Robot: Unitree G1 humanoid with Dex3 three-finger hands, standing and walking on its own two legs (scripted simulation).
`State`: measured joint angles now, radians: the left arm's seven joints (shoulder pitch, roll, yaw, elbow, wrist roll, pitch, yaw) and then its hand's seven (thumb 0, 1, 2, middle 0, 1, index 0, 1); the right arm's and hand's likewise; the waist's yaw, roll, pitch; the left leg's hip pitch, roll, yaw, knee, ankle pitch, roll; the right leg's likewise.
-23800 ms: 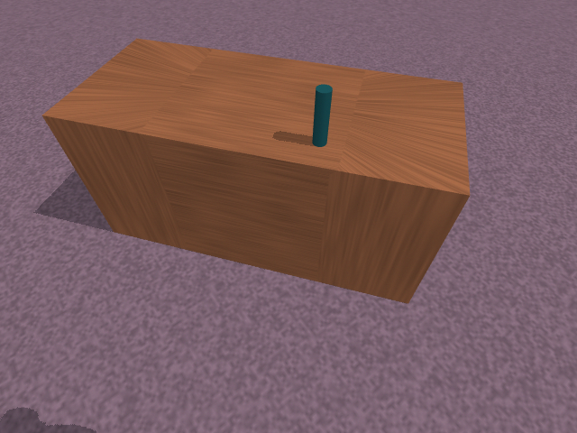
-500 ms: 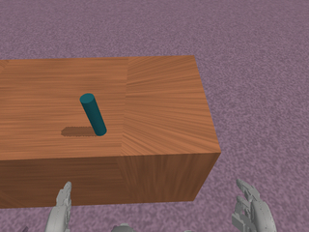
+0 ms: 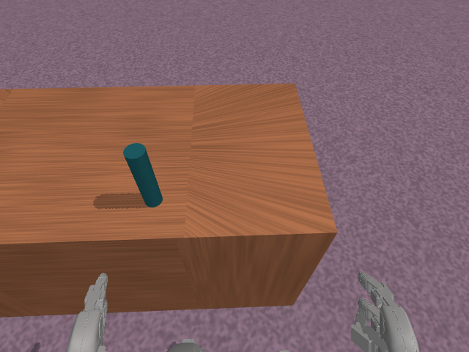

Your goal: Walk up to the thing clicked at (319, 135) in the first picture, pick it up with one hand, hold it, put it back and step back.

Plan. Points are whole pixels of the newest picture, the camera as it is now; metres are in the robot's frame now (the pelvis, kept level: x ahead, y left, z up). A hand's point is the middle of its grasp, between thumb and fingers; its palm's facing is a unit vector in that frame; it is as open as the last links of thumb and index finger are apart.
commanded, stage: home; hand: left
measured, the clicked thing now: (145, 178) +0.47 +0.20 -0.03
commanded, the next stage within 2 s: stand in 1.08 s
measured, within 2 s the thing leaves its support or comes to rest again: neither
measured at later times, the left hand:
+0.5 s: hand (130, 328) +0.18 +0.18 -0.04, palm faces +0.12 -0.96 -0.23, open 17.5 cm
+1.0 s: hand out of the picture +0.10 +0.24 -0.10, palm faces -0.04 -0.92 -0.39, open 17.3 cm
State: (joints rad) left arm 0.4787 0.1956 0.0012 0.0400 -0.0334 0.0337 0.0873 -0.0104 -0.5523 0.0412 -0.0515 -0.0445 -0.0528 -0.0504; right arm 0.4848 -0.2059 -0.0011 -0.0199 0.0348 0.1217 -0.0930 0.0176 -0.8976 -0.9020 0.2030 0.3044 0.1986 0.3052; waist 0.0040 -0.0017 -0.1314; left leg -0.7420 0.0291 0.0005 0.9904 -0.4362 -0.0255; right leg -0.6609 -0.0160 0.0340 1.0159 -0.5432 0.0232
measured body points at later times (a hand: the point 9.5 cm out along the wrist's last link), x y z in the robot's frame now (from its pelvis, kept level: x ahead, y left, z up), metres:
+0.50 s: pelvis +0.01 +0.00 +0.00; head +0.05 +0.00 +0.45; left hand +0.17 +0.23 -0.03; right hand +0.17 -0.23 -0.03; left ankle +0.03 +0.14 -0.68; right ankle -0.02 -0.13 -0.68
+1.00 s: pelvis +0.00 +0.00 +0.02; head +0.02 +0.00 +0.47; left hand +0.10 +0.29 -0.07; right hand +0.11 -0.29 -0.09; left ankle +0.03 +0.14 -0.68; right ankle -0.02 -0.13 -0.68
